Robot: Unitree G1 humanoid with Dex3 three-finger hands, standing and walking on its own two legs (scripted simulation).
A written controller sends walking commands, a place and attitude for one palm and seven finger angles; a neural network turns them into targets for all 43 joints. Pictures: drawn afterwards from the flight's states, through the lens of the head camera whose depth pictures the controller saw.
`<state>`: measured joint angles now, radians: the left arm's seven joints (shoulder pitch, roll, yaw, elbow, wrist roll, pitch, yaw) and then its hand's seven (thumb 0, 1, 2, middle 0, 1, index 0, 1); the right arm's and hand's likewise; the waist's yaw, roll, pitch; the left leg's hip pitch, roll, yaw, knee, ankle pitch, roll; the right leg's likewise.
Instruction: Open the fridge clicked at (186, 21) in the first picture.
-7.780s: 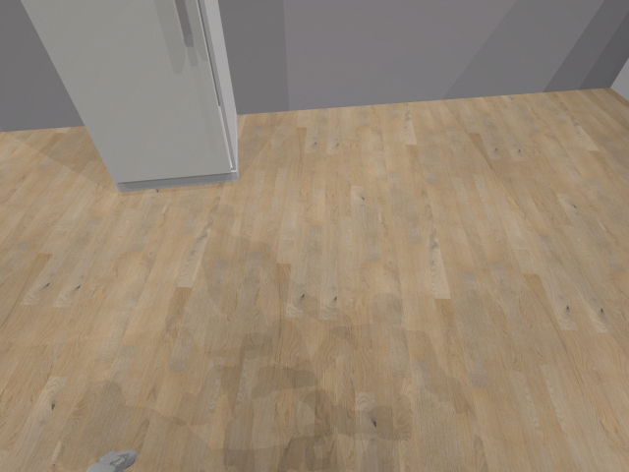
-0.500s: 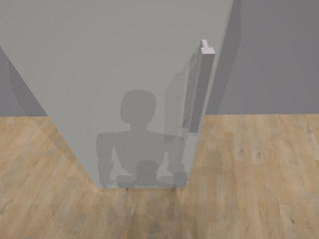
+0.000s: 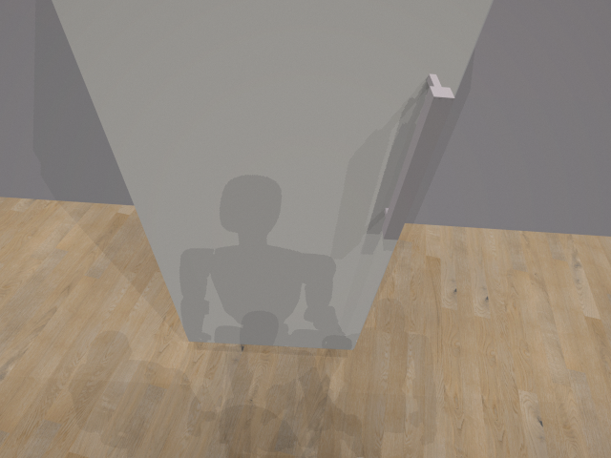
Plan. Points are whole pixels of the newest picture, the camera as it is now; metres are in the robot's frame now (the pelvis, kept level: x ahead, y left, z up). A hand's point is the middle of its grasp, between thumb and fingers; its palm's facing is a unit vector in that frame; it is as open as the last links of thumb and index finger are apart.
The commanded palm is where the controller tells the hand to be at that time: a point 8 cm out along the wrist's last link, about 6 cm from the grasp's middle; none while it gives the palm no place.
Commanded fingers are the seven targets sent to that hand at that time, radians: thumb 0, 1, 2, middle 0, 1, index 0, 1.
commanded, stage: come to a stop and stand still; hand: right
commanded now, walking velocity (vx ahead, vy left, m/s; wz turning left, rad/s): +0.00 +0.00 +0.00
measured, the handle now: (408, 166) +0.53 -0.13 +0.11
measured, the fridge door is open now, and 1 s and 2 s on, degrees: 0 0 0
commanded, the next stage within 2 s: look again from close up in 1.02 s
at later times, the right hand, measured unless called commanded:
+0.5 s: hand out of the picture -0.06 -0.17 -0.17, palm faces +0.07 +0.98 -0.18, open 7.3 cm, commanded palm none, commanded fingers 0.00 -0.90 -0.90 0.20 0.30 0.20 0.30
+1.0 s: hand out of the picture +0.05 -0.24 -0.15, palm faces +0.06 +0.96 -0.28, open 7.4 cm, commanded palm none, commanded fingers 0.00 -0.90 -0.90 0.20 0.30 0.20 0.30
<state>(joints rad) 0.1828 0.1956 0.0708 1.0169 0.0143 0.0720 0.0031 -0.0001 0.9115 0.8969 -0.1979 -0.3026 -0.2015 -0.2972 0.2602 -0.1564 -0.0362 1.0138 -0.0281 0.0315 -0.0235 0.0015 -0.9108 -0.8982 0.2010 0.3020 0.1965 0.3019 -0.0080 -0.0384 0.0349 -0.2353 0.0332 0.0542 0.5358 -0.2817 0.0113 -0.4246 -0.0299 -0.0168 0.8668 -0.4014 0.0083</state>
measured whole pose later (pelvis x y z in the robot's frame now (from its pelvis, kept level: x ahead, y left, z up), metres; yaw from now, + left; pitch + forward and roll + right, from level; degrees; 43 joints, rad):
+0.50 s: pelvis -0.04 +0.00 +0.01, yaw +0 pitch -1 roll +0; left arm 0.29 0.12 0.01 1.13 0.02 0.01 0.02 0.01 0.92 0.90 -0.20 -0.30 -0.20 -0.30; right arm 0.29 -0.14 -0.02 1.14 -0.01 0.01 -0.02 0.00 -0.91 -0.90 0.20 0.30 0.20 0.30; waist -0.01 0.00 0.03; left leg -0.24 0.03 0.06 0.42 -0.16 0.00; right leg -0.18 -0.02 -0.05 0.41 -0.21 0.00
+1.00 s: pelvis -0.03 -0.02 +0.00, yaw -1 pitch -3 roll +1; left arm 0.25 0.27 0.03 0.97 0.02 -0.02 0.01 0.00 0.91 0.90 -0.20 -0.30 -0.20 -0.30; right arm 0.22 -0.28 -0.03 0.96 -0.02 -0.01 -0.02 0.00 -0.91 -0.90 0.20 0.30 0.20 0.30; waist 0.00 0.01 -0.02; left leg -0.24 0.05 0.07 0.51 -0.22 -0.01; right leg -0.20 -0.01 -0.04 0.54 -0.29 -0.02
